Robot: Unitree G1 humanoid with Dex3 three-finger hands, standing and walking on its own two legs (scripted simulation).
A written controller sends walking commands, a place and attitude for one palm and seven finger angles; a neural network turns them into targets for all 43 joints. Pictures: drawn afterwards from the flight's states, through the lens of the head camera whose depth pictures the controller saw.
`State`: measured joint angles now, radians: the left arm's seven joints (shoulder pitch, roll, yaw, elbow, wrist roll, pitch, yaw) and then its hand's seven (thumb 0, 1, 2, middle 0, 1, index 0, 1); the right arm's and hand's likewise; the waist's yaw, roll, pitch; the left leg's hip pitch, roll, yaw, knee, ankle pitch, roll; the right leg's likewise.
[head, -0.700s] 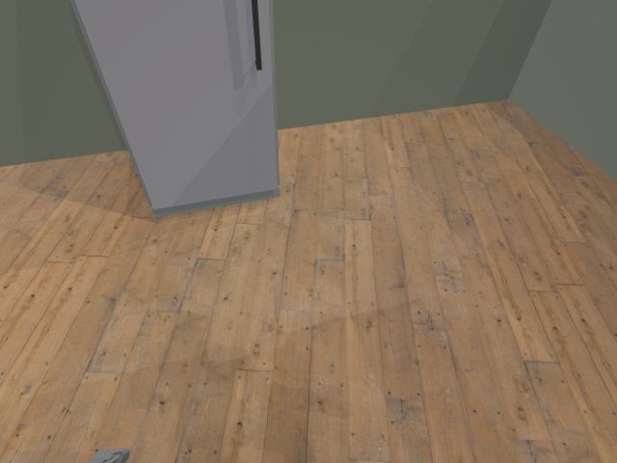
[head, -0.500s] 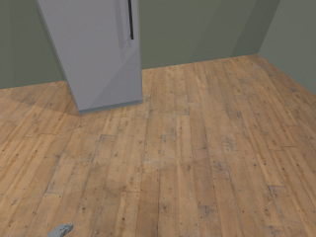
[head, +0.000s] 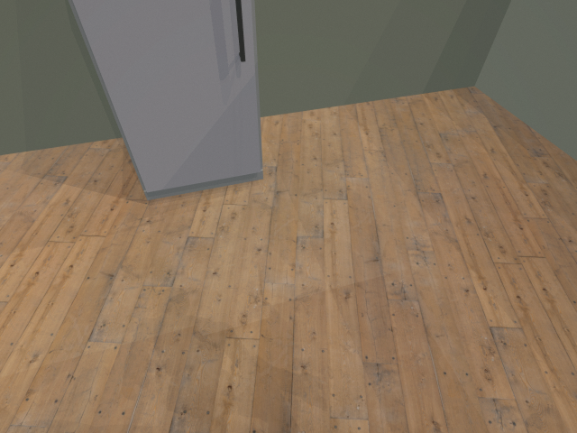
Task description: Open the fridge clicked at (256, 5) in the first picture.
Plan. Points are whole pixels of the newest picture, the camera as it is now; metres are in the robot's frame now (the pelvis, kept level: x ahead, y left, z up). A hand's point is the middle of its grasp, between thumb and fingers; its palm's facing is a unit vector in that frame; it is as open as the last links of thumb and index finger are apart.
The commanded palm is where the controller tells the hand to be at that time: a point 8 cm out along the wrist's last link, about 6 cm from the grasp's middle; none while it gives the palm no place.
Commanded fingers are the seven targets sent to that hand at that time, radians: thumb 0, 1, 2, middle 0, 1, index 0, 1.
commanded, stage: stand and wait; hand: right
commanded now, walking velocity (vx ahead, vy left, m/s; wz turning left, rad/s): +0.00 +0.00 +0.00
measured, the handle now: (237, 4) +1.37 +0.26 +0.09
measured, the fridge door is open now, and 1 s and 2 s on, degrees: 0 0 0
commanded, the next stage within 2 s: look at it before walking up in 0.12 s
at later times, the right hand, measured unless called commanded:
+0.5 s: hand out of the picture +0.08 -0.24 -0.15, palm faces -0.03 +0.94 -0.33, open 7.4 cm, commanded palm none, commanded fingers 0.00 -0.90 -0.90 0.20 0.30 0.20 0.30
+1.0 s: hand out of the picture +0.08 -0.24 -0.15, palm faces -0.02 +0.94 -0.34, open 7.4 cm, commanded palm none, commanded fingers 0.00 -0.90 -0.90 0.20 0.30 0.20 0.30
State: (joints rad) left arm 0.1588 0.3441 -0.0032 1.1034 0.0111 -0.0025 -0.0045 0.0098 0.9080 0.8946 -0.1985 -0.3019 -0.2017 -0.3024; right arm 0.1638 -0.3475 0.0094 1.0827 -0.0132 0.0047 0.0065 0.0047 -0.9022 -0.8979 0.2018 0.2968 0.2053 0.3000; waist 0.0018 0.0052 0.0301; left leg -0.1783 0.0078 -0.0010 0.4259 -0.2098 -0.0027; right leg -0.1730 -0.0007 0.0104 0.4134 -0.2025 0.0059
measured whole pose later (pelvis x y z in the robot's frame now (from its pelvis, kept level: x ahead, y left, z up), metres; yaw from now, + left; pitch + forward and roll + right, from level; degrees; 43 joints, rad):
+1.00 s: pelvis +0.01 +0.00 +0.00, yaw +0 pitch -2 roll +0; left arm 0.12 0.34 -0.01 1.11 0.01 -0.01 0.00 0.01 0.91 0.89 -0.20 -0.30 -0.20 -0.30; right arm 0.15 -0.34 0.01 1.09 -0.01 0.00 0.00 0.00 -0.90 -0.90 0.20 0.30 0.21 0.30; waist -0.01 0.00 0.02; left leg -0.14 0.00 0.00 0.38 -0.21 0.00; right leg -0.14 -0.01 0.01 0.37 -0.20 0.01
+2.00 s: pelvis +0.34 +0.05 -0.02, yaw +8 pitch -1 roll +4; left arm 0.20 0.15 0.05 1.00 0.02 -0.05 -0.03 0.00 0.92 0.90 -0.19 -0.30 -0.20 -0.30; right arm 0.35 -0.18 -0.05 1.09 -0.03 -0.05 0.00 0.00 -0.91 -0.90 0.20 0.30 0.20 0.30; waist -0.02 0.02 -0.01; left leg -0.11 0.01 0.16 0.52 -0.38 -0.01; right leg -0.39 -0.12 -0.13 0.63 -0.24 0.00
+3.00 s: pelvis +0.71 +0.17 +0.00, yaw +18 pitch +0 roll +1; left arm 0.16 0.17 0.05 1.03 0.02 -0.01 -0.02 0.01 0.92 0.90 -0.19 -0.30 -0.19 -0.30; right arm 0.37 -0.13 -0.03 1.11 -0.03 -0.07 0.00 0.00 -0.91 -0.90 0.20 0.30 0.20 0.30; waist -0.04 -0.01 0.00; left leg -0.09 -0.03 0.17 0.35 -0.27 0.06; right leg -0.47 -0.12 -0.08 0.76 -0.24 0.03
